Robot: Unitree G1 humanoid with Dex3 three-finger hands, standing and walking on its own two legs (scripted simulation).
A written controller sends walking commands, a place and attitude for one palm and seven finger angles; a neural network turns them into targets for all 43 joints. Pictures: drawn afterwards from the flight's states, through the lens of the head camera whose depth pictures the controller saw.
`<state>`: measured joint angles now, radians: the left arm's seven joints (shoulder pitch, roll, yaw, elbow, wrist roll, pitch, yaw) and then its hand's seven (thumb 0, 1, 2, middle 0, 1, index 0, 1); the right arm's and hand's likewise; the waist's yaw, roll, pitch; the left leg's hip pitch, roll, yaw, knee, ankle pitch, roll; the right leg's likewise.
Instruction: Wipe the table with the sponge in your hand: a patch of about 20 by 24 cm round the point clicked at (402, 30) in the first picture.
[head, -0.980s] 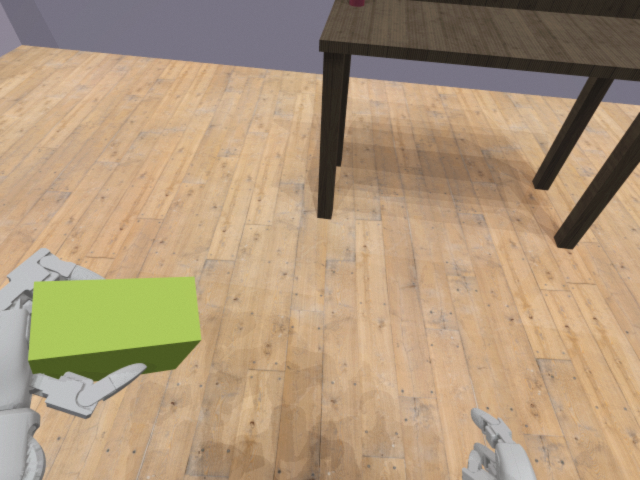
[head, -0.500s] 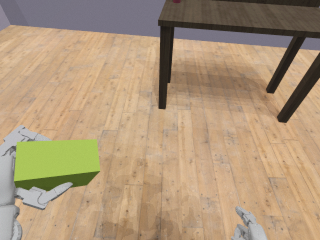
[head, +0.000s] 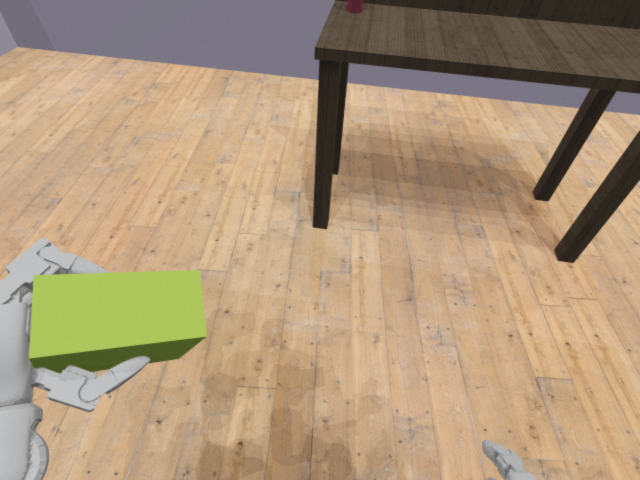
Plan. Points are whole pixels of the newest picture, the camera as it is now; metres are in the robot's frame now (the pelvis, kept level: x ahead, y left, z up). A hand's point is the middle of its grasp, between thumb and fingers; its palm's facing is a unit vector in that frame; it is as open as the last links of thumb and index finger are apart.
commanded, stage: walk to a spot facing it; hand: left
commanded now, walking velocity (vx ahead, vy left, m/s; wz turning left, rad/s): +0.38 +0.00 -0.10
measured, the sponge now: (144, 322) +0.23 +0.19 +0.15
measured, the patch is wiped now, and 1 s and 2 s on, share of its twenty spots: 0.00 0.00 0.00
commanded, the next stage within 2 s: none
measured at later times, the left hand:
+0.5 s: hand (222, 213) +0.37 +0.15 +0.16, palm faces +0.29 -0.82 -0.49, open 10.5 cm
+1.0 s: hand (235, 136) +0.51 +0.16 +0.18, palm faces +0.37 -0.83 -0.42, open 10.4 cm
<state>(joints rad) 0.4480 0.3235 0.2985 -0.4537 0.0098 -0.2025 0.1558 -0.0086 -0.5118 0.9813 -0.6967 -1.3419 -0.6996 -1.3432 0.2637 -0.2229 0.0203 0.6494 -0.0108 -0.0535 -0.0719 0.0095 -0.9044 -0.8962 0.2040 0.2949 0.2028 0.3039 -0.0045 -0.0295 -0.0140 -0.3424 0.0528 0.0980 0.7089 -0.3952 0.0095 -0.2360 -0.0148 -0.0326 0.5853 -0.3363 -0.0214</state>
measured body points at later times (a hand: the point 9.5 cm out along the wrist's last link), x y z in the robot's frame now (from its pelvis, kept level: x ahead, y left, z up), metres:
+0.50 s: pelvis +0.13 -0.06 -0.01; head +0.16 -0.09 +0.44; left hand +0.35 +0.19 +0.19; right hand +0.26 -0.31 -0.13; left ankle +0.09 +0.08 -0.64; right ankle +0.18 -0.15 -0.73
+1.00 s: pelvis +0.28 -0.07 +0.00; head +0.31 -0.07 +0.45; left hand +0.49 +0.20 +0.20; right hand +0.46 -0.27 -0.08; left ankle +0.30 +0.06 -0.73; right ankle +0.28 -0.19 -0.67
